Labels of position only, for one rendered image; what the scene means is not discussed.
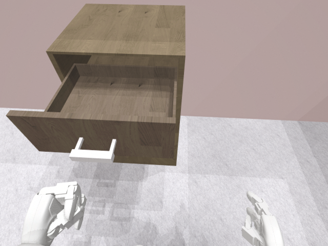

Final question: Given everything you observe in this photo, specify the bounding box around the handle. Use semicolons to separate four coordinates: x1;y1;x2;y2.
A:
69;137;117;163

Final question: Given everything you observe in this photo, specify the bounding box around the robot left hand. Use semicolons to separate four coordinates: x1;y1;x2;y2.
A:
21;181;87;246

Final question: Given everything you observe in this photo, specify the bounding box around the drawer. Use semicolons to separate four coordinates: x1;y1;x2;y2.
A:
6;64;177;159

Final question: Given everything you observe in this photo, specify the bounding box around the cabinet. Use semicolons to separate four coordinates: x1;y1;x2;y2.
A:
46;4;186;166

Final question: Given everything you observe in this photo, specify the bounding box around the robot right hand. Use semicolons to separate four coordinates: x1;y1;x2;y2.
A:
242;191;284;246

